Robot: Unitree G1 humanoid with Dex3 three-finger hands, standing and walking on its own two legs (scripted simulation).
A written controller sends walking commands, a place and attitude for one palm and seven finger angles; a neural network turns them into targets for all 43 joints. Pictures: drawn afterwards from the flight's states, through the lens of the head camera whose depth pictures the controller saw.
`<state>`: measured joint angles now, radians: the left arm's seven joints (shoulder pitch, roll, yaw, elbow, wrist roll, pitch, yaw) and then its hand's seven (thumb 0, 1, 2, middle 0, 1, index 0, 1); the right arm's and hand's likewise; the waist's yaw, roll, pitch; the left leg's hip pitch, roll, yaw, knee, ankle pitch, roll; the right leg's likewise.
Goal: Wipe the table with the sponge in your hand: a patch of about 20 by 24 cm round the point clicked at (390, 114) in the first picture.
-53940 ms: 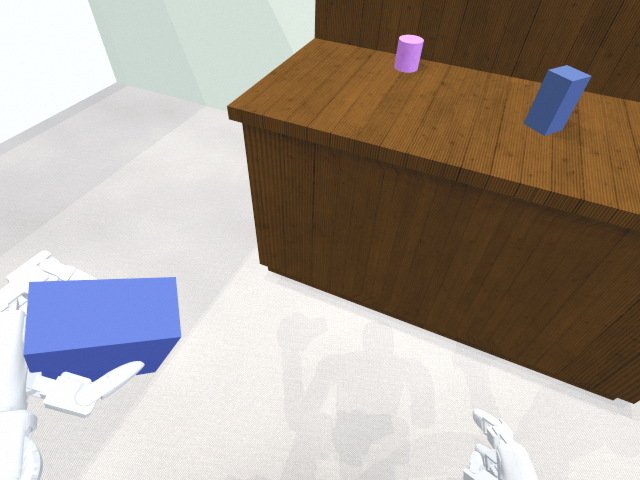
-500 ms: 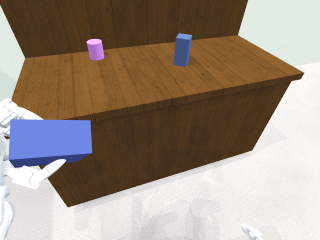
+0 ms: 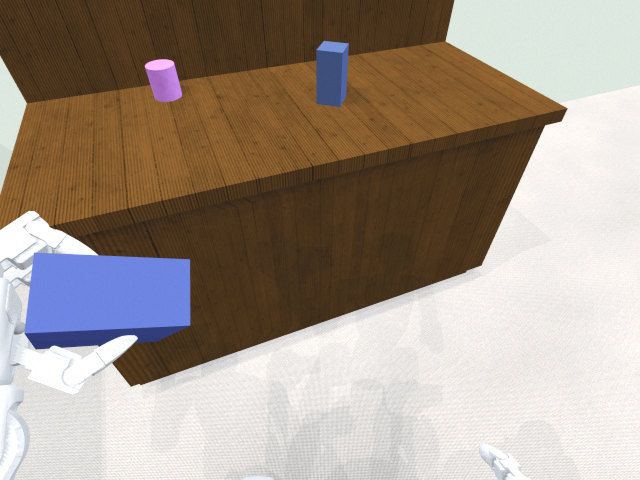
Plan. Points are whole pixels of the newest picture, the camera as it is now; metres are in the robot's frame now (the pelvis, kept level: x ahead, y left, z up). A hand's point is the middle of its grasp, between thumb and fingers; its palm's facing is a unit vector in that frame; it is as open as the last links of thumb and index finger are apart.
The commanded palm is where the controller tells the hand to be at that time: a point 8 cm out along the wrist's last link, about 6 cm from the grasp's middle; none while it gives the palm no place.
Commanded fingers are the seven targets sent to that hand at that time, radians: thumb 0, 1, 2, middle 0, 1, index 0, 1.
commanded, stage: stop stepping back and stand still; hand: left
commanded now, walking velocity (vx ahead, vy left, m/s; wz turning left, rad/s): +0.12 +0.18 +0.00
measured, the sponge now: (129, 306) +0.23 +0.19 +0.18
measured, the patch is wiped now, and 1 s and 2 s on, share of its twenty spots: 1.00 1.00 1.00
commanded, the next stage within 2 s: stand and wait in 0.72 s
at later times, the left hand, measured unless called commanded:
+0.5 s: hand (81, 272) +0.25 +0.24 +0.21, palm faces +0.42 -0.82 -0.38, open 9.9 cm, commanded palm +0.20 +0.28 +0.22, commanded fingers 0.00 0.10 1.30 -1.20 -1.60 -1.20 -1.60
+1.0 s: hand (67, 273) +0.25 +0.26 +0.20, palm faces +0.39 -0.84 -0.36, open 9.9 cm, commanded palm +0.20 +0.30 +0.22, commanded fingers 0.00 0.10 1.30 -1.20 -1.60 -1.20 -1.60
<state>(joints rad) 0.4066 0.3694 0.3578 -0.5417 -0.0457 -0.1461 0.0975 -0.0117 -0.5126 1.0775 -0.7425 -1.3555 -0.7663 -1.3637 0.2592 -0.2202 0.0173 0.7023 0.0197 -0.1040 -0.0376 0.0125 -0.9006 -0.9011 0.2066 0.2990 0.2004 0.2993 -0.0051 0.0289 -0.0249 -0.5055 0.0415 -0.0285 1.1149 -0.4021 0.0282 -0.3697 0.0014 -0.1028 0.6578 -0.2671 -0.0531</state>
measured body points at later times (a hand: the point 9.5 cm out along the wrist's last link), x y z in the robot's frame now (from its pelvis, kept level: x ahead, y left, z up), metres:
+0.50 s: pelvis +0.04 +0.00 +0.01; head +0.04 +0.00 +0.46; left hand +0.22 +0.28 +0.23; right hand +0.21 -0.23 -0.07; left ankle +0.02 +0.13 -0.72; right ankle +0.05 -0.09 -0.72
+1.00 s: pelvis +0.03 +0.02 +0.02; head +0.04 +0.03 +0.47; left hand +0.22 +0.30 +0.22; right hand +0.22 -0.21 -0.05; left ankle +0.02 +0.13 -0.72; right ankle +0.05 -0.09 -0.72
